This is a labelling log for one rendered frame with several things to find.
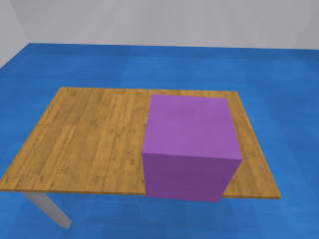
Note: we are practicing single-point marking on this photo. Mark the table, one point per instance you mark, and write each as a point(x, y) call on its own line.
point(90, 141)

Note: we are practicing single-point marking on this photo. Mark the carton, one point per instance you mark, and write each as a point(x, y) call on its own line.
point(190, 150)

